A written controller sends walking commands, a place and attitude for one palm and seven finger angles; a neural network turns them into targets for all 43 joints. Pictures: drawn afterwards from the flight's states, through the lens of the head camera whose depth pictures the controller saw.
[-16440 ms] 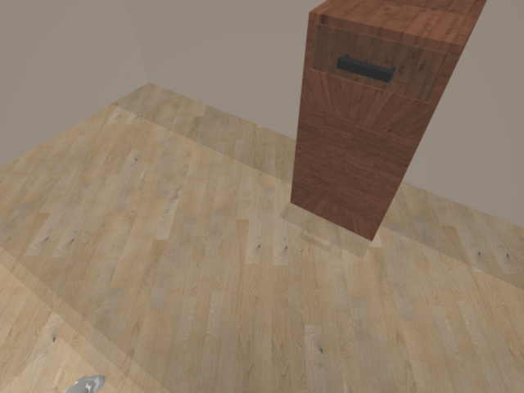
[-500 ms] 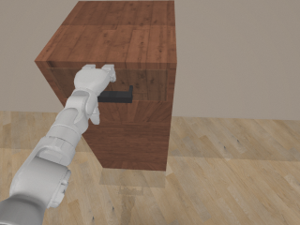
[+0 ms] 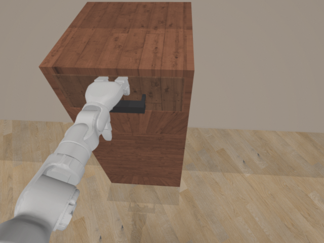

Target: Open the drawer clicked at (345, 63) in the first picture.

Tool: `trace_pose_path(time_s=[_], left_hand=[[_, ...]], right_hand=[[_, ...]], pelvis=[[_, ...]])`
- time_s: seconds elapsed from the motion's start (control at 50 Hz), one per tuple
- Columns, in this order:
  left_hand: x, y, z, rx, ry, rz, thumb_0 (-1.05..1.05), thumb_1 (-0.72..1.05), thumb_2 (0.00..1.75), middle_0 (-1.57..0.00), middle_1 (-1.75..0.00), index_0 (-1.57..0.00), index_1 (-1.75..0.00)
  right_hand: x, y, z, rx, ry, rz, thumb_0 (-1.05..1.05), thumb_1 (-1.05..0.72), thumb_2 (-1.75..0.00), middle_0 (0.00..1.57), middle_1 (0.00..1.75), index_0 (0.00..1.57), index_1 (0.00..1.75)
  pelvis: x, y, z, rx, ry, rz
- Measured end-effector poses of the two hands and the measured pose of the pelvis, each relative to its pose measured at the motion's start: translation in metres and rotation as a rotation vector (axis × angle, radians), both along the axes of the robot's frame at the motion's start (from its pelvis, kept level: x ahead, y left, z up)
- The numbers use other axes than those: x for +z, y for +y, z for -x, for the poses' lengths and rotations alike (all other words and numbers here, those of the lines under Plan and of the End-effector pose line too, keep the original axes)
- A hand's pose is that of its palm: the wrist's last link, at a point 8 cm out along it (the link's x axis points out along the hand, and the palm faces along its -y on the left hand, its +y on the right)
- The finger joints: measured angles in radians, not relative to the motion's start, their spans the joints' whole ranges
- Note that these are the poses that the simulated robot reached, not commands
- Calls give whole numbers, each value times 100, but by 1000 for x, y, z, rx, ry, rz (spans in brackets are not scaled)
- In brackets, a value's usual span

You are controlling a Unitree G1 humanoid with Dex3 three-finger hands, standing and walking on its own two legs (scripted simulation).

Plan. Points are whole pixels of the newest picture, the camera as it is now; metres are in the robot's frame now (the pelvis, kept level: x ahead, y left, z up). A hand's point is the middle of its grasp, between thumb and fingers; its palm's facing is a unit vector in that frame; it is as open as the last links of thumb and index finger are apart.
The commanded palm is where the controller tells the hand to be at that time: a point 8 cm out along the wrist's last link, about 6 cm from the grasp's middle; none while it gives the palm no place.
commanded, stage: lower the fingers behind the handle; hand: left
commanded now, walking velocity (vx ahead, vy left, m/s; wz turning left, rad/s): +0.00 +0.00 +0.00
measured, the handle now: (119, 101) +0.51 +0.13 +0.04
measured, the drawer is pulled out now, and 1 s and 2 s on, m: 0.00 0.00 0.00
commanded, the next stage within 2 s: close the thumb around the handle in 1.22 s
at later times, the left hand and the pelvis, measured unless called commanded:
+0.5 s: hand (112, 111) +0.47 +0.14 +0.05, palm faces -0.01 -0.06 -1.00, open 13.9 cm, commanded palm +0.44 +0.16 +0.10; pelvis +0.00 +0.01 -0.01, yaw +0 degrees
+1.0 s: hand (117, 116) +0.47 +0.14 +0.02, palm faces +0.00 -0.03 -1.00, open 13.7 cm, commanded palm +0.44 +0.15 +0.08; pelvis +0.00 +0.01 -0.02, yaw -1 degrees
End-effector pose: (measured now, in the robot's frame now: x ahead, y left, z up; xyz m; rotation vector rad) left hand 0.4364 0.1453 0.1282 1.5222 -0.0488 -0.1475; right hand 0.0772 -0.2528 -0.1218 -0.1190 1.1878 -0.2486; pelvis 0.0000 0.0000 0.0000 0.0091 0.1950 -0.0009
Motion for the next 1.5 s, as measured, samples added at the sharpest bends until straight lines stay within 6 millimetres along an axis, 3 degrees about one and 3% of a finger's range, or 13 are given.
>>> trace_pose_path(time_s=[0.22, 0.4, 0.68, 0.96, 1.36, 1.5], left_hand=[[-13, 17, -3, 68, -60, -22, 0, -49, 31, -32, -120, -32, -120], [-24, 2, -11, 8, -16, 14, 0, -49, 31, -32, -120, -32, -120], [-47, 11, -5, 47, -16, -8, 0, -49, 31, -33, -121, -31, -120], [-54, -7, -9, 38, -72, -4, 0, -49, 31, -34, -122, -33, -121], [-53, 1, -4, 44, -39, -17, 0, -49, 31, -32, -120, -32, -120], [-52, -3, -8, 49, -47, -17, 0, -36, 36, -33, -122, -33, -121]], right_hand=[[-8, -2, 6, 4, 48, 6, 0, -91, -90, 20, 30, 21, 30], [-9, -2, 24, -30, 92, 17, 0, -91, -90, 20, 30, 21, 30], [-14, 1, 36, -46, 115, 8, 0, -91, -90, 20, 30, 21, 30], [-22, 2, 42, -48, 118, 9, 0, -91, -90, 20, 30, 21, 30], [-17, -7, 44, -53, 116, 23, 0, -91, -90, 20, 30, 21, 30], [-18, -8, 37, -44, 109, 22, 0, -91, -90, 20, 30, 21, 30]], pelvis=[[-5, 2, 0, 13, 31, 6], [-6, 5, -3, 3, 47, 9], [-10, 7, -1, 1, 67, 13], [-18, 8, 3, -4, 95, 13], [-14, 2, 2, -1, 80, 11], [-15, 2, 2, 5, 86, 11]])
